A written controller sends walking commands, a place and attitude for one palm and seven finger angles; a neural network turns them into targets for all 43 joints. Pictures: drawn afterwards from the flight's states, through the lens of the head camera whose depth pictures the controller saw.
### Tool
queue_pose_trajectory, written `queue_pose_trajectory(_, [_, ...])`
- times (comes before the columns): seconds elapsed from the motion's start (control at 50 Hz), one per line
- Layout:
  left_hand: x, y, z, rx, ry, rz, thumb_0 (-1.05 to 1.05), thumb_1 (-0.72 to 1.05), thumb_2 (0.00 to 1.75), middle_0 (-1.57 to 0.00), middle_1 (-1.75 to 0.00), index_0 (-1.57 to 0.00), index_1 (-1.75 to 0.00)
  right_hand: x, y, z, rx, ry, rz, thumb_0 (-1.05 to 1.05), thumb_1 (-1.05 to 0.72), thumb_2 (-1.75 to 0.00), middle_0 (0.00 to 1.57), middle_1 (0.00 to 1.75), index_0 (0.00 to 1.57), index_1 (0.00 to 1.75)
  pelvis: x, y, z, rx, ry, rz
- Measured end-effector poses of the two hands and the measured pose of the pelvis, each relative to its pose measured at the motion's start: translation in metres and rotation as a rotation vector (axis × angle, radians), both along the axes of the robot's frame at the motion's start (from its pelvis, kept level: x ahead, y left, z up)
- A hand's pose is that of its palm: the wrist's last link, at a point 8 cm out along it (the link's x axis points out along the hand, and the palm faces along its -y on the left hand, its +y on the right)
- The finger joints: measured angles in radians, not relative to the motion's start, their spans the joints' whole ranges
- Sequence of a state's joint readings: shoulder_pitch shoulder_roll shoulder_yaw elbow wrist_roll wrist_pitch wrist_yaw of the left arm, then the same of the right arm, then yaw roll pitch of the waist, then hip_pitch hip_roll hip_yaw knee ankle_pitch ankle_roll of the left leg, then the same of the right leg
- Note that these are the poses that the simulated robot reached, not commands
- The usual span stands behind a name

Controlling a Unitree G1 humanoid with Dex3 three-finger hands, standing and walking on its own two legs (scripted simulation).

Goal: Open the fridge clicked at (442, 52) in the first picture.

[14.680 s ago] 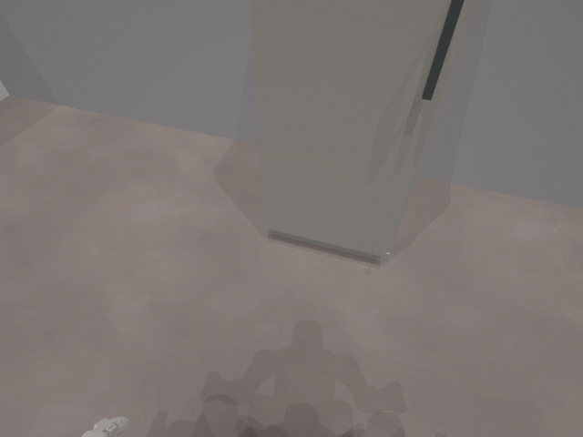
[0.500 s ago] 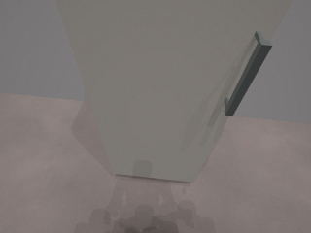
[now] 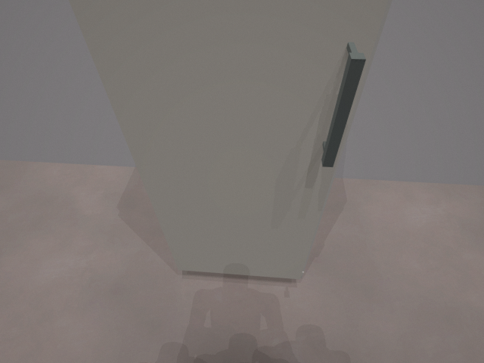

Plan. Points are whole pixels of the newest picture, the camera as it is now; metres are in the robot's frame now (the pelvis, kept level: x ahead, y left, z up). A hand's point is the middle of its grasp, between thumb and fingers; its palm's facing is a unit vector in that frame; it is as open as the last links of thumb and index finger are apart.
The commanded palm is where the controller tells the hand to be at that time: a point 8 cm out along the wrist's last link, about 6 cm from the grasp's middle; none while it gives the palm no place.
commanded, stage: come to a stop and stand still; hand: right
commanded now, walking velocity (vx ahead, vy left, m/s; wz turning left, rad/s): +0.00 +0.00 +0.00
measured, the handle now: (338, 111) +0.53 -0.15 +0.15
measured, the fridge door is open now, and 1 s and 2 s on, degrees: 0 0 0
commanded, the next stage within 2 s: look again from close up in 0.34 s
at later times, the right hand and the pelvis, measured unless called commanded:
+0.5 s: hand out of the picture +0.01 -0.17 -0.19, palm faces +0.00 +0.98 -0.18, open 7.4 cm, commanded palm none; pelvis +0.01 -0.01 -0.01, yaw +0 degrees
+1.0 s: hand out of the picture +0.06 -0.26 -0.16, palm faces -0.05 +0.94 -0.33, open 7.4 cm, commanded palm none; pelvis -0.02 -0.02 +0.00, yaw +1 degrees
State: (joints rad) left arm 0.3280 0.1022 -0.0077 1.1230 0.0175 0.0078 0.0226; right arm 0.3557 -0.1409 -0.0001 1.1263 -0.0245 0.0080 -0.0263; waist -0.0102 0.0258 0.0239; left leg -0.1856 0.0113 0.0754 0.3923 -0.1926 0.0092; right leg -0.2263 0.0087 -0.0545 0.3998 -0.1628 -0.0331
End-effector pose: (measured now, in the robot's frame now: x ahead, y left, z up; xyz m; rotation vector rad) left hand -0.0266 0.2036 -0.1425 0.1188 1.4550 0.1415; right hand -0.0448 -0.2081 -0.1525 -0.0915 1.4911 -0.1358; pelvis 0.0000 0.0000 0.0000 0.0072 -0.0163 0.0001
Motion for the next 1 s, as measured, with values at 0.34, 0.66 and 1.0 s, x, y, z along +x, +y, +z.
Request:
queue_pose_trajectory(0.34, [0.006,-0.011,-0.004,-0.017,-0.014,0.009,0.01,0.91,0.9,-0.2,-0.3,-0.2,-0.3,0.005,0.003,0.001,0.011,-0.006,0.019,0.0,-0.91,-0.9,0.2,0.3,0.19,0.3,0.005,-0.007,-0.001,-0.007,0.008,0.005])
queue_pose_trajectory(0.66, [0.086,0.033,0.007,0.104,-0.294,-0.02,0.01,0.91,0.9,-0.2,-0.3,-0.2,-0.3,0.106,-0.049,0.009,-0.112,-0.302,0.097,0.01,-0.9,-0.9,0.2,0.3,0.2,0.3,0.014,-0.013,-0.01,0.004,-0.026,0.016])
queue_pose_trajectory(1.0, [0.075,0.053,0.024,0.151,-0.291,-0.074,0.01,0.9,0.9,-0.2,-0.3,-0.2,-0.3,0.099,-0.096,0.03,-0.184,-0.313,0.159,0.01,-0.9,-0.9,0.2,0.3,0.2,0.3,-0.016,-0.025,-0.003,0.004,-0.034,0.016])
